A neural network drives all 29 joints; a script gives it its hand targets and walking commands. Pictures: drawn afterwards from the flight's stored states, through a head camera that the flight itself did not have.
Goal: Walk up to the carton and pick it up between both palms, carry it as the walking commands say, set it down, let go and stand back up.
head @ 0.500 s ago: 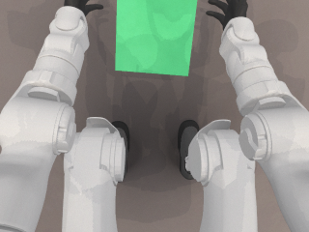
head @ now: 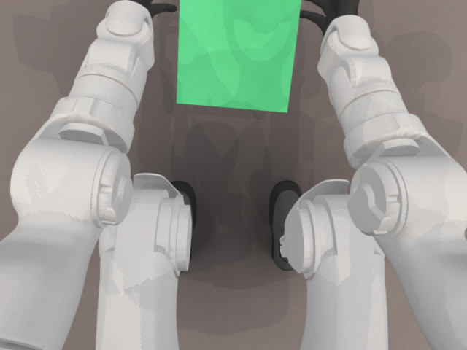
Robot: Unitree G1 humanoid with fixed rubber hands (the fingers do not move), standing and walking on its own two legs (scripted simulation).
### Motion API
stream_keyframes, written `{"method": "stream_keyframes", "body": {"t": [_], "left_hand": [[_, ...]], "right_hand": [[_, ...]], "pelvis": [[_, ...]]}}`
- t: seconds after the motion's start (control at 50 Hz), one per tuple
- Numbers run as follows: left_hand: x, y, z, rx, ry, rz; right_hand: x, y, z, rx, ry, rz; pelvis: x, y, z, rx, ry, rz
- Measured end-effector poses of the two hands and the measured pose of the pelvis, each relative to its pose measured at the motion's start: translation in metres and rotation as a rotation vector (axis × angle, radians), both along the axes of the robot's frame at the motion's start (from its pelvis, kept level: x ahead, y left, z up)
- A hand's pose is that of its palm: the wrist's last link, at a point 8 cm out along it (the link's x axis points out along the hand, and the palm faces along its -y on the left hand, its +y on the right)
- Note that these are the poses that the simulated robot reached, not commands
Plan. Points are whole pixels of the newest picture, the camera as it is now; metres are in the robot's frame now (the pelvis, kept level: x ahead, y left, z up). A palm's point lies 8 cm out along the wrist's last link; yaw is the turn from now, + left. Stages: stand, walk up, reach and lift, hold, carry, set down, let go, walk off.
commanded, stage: reach and lift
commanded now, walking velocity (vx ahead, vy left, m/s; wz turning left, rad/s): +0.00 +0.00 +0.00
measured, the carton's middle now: (236, 23) +0.54 +0.02 -0.28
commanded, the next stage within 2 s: none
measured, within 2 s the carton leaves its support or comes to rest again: leaves its support in 0.60 s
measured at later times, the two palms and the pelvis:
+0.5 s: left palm (136, 5) +0.53 +0.15 -0.19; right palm (339, 14) +0.54 -0.11 -0.17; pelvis +0.01 +0.00 +0.00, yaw +0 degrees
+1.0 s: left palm out of the picture +0.53 +0.14 -0.15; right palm (355, 10) +0.53 -0.11 -0.13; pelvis +0.00 +0.00 +0.01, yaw +1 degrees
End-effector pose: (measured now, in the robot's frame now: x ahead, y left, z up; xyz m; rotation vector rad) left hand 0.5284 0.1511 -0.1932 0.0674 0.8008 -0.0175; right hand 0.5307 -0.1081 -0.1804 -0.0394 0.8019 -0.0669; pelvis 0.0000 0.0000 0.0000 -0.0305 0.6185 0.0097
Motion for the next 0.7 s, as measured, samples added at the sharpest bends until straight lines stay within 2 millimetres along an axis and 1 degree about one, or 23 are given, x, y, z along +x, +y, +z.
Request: {"method": "stream_keyframes", "body": {"t": [0.22, 0.56, 0.7], "left_hand": [[0.003, 0.001, 0.001, -0.006, 0.022, -0.025], [-0.001, 0.003, 0.002, -0.002, 0.036, 0.012], [-0.004, 0.001, 0.004, 0.012, 0.036, 0.016]], "right_hand": [[0.006, -0.002, 0.003, 0.013, 0.015, 0.006], [0.004, 0.003, 0.008, 0.02, 0.015, -0.016], [0.002, 0.004, 0.017, 0.019, -0.003, -0.044]], "pelvis": [[0.008, 0.001, -0.006, -0.004, 0.005, 0.0], [0.014, 0.002, -0.001, -0.009, 0.043, 0.004], [0.012, 0.002, 0.001, -0.01, 0.037, 0.008]]}}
